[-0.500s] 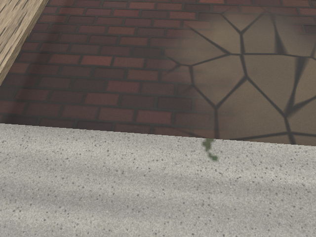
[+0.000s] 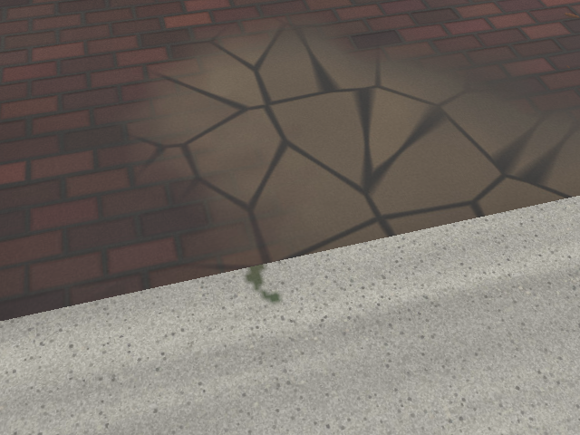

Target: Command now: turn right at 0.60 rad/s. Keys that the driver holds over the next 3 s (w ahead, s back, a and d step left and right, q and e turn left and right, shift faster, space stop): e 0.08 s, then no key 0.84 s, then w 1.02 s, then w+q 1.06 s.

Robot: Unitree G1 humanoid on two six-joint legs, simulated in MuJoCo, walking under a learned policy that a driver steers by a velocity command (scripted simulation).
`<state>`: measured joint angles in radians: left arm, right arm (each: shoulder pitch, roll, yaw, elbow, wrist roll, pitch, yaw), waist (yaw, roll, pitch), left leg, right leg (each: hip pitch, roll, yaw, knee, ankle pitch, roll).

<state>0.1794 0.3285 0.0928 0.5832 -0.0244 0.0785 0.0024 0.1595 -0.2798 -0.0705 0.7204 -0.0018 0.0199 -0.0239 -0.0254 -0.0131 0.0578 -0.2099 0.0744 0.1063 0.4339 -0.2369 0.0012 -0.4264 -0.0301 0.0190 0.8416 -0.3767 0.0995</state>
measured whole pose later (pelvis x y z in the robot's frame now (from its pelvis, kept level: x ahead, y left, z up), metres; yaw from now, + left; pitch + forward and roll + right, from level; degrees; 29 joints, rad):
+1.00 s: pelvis +0.04 -0.02 -0.01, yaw -10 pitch -1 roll +0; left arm 0.20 0.24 0.06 0.80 0.00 0.02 0.01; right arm 0.22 -0.24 -0.02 0.76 0.00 -0.01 -0.02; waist 0.00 0.00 0.02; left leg -0.21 0.00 0.00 0.57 -0.34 0.00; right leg -0.21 0.02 0.06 0.58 -0.35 0.00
